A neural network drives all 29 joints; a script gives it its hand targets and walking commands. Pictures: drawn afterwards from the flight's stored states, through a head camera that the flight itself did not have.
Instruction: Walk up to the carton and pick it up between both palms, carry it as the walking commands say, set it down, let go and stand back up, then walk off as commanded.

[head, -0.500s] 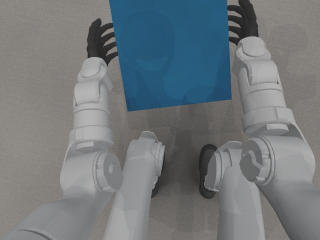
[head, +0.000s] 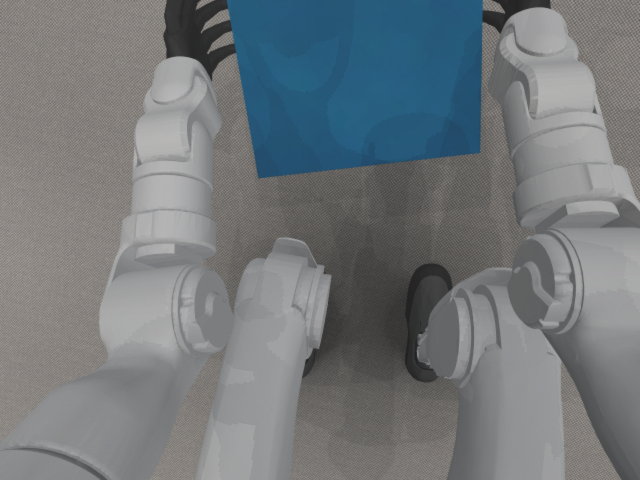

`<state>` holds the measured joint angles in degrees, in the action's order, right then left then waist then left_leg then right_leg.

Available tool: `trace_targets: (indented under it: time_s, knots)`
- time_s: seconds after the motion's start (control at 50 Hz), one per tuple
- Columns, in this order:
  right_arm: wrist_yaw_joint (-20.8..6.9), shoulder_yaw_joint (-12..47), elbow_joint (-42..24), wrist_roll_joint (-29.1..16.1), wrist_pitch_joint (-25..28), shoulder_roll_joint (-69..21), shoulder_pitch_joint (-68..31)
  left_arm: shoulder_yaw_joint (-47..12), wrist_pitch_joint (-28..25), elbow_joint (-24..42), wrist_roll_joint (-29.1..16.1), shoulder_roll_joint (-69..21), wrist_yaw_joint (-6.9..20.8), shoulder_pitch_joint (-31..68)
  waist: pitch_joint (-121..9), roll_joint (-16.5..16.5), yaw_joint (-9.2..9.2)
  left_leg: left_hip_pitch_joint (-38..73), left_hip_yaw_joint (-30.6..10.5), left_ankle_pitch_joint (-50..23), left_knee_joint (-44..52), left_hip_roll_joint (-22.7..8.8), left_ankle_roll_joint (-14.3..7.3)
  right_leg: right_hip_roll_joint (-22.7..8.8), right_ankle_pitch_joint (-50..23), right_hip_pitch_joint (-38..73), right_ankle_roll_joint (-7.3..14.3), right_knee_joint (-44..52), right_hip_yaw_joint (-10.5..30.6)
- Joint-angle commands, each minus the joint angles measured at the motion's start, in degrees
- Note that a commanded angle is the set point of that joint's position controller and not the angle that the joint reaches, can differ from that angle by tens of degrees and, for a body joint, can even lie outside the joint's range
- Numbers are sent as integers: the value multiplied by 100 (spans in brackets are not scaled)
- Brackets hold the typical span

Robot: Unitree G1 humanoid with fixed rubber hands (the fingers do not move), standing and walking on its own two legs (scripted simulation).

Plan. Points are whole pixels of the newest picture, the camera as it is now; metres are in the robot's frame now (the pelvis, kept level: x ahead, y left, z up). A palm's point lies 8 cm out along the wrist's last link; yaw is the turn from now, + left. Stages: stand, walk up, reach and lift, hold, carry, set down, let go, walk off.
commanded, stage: set down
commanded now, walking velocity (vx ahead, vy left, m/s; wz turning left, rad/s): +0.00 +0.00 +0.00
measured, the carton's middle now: (350, 28) +0.57 +0.07 -0.23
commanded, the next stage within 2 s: none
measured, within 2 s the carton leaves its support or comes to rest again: rests again in 1.50 s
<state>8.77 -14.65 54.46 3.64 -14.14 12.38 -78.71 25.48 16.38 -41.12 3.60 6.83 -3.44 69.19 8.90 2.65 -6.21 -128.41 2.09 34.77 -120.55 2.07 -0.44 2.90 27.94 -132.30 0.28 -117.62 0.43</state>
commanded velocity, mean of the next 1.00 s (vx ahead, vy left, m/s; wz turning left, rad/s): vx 0.00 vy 0.00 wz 0.00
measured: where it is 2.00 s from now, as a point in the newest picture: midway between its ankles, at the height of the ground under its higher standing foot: (361, 340)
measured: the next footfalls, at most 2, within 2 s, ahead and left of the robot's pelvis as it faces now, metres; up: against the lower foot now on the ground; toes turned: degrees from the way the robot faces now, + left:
none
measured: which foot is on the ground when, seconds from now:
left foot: down 0.00-1.00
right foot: down 0.00-1.00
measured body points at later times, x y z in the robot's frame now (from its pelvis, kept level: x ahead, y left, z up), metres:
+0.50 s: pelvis +0.00 +0.00 -0.03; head +0.35 +0.03 +0.24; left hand +0.52 +0.23 -0.18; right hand +0.58 -0.09 -0.18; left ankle +0.10 +0.11 -0.36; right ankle +0.12 -0.11 -0.36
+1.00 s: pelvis +0.00 +0.00 -0.04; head +0.37 +0.02 +0.23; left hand +0.53 +0.23 -0.19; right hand +0.59 -0.09 -0.19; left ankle +0.10 +0.11 -0.36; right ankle +0.12 -0.11 -0.36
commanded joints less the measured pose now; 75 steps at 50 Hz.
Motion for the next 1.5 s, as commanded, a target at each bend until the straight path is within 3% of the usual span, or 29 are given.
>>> trace_targets:
  time_s: [0.0,0.18,0.28,0.56,0.98,1.48]
  knots:
    - [-1522,2045,-412,-724,197,-5271,-3141,-2750,-267,531,-814,-4357,1554,3999,-6940,352,-423,2958,144,-2252,1049,395,259,597,-1455,4195,69,297,-206]
    - [-1486,2334,-601,-1140,340,-5045,-3597,-3037,-365,604,-1164,-4236,1478,4316,-7304,262,-415,3286,127,-2596,719,355,263,567,-1711,4360,103,-121,-258]
    - [-1531,2219,-450,-1120,358,-5043,-3470,-3139,-386,514,-1287,-4340,1464,4401,-6964,106,-276,3238,73,-2587,698,362,270,554,-1658,4033,140,-185,-287]
    - [-1697,1889,164,-966,339,-4801,-3383,-2784,-333,-40,-1050,-4301,1561,4297,-5707,124,-215,2654,36,-1857,681,326,214,458,-993,3459,178,-203,-268]
    - [-1792,1628,650,-535,240,-4774,-2368,-2399,-256,-554,-682,-4240,1823,3424,-4547,170,-113,1882,-21,-1719,517,323,182,419,-1115,3155,189,-260,-142]
    - [-1861,1311,939,-71,214,-4414,-1673,-2142,-273,-941,-428,-3940,1816,2781,-3920,148,86,1727,-132,-1736,404,359,184,341,-1191,2969,156,-364,-98]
